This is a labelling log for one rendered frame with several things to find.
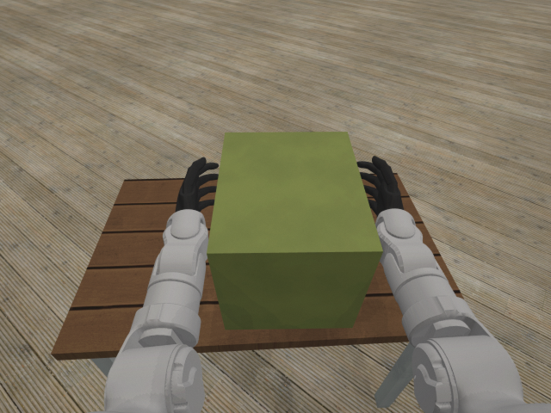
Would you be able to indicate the robot right hand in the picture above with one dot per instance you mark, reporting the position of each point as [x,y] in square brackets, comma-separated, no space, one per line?
[386,191]

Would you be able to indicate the robot left hand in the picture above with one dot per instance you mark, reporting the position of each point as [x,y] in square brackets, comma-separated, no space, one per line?
[189,193]

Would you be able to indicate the robot left forearm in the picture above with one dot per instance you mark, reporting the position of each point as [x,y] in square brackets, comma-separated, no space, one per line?
[170,311]

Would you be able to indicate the carton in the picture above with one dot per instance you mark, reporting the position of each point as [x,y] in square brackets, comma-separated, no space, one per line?
[293,243]

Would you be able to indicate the robot left upper arm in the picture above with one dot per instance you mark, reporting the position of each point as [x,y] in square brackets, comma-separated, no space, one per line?
[159,379]

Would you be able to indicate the robot right upper arm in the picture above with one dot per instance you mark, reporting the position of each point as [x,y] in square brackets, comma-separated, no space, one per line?
[467,374]

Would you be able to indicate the robot right forearm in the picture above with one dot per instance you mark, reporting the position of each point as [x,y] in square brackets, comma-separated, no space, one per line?
[428,304]

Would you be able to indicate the table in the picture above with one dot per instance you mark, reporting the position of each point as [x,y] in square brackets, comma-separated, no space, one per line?
[115,284]

